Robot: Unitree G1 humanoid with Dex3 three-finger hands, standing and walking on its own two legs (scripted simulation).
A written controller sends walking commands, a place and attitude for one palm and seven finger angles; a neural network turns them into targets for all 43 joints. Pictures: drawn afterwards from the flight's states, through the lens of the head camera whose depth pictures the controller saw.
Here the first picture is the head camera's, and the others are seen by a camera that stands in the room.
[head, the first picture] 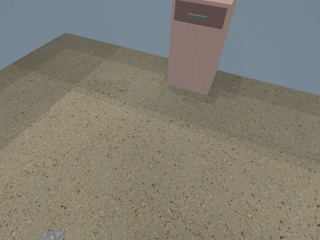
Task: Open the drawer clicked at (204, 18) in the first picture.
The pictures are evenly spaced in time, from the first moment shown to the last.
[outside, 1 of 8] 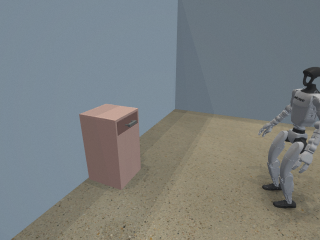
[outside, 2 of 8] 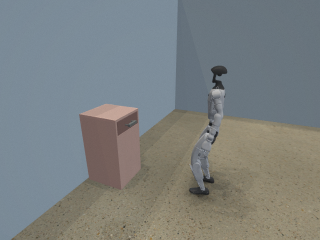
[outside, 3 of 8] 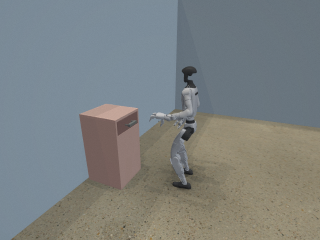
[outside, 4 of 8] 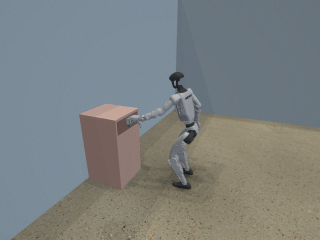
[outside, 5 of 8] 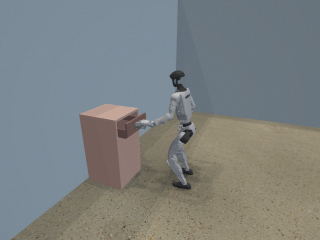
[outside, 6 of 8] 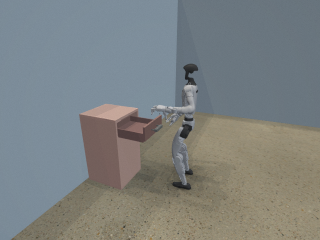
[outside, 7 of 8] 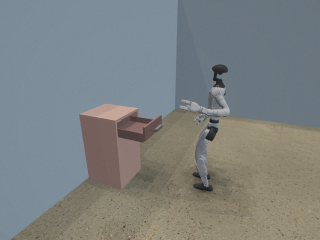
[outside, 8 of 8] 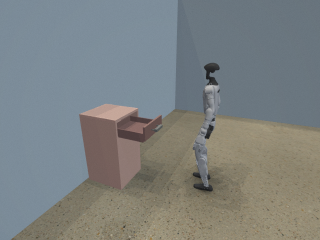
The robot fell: no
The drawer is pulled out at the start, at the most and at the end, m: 0.00 0.30 0.30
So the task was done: yes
